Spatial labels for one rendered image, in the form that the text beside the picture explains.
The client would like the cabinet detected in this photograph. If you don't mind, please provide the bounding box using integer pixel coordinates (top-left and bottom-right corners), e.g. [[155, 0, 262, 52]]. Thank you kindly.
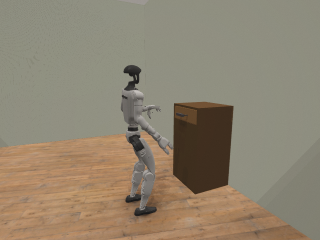
[[173, 101, 234, 194]]

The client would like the robot torso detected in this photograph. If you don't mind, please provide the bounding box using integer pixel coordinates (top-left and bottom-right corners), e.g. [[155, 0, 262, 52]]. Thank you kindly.
[[122, 87, 143, 144]]

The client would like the drawer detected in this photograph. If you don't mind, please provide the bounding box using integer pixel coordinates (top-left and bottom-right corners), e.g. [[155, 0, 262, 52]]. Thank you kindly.
[[175, 105, 197, 125]]

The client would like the left robot hand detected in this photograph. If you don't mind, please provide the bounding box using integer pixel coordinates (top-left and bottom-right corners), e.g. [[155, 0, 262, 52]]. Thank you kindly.
[[147, 105, 161, 119]]

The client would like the robot left thigh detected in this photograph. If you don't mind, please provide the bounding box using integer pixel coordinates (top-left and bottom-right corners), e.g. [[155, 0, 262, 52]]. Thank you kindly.
[[132, 146, 145, 172]]

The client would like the right robot hand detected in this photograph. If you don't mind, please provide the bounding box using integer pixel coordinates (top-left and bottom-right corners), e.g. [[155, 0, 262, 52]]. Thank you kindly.
[[157, 137, 173, 155]]

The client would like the left robot forearm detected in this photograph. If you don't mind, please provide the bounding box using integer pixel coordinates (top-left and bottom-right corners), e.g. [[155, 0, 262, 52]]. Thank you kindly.
[[142, 105, 148, 112]]

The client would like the handle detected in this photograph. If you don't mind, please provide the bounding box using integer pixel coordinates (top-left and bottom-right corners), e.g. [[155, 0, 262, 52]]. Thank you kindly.
[[176, 112, 188, 117]]

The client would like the robot right upper arm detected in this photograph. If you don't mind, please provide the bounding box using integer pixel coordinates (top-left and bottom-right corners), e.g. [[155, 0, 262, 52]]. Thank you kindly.
[[132, 90, 144, 125]]

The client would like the right robot forearm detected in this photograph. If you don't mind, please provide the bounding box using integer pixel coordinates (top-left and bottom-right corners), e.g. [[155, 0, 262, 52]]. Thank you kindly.
[[137, 116, 162, 142]]

